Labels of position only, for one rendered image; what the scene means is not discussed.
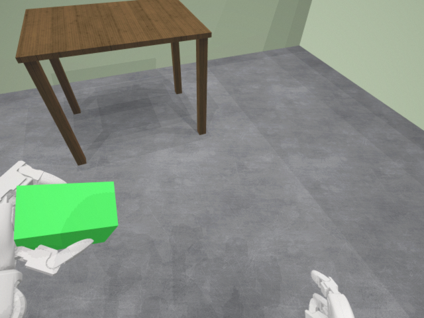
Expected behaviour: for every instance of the table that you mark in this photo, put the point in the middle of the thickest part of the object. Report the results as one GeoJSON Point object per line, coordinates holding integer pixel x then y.
{"type": "Point", "coordinates": [55, 32]}

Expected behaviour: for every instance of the sponge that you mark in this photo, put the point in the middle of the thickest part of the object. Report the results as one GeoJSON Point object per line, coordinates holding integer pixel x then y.
{"type": "Point", "coordinates": [58, 215]}

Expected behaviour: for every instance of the robot left hand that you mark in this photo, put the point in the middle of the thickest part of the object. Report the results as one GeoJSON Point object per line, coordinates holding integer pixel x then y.
{"type": "Point", "coordinates": [43, 259]}

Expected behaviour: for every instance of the left robot forearm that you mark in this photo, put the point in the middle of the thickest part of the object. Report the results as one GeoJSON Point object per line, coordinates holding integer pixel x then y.
{"type": "Point", "coordinates": [13, 303]}

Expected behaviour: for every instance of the robot right hand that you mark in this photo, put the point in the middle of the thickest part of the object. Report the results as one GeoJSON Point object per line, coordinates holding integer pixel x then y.
{"type": "Point", "coordinates": [335, 306]}

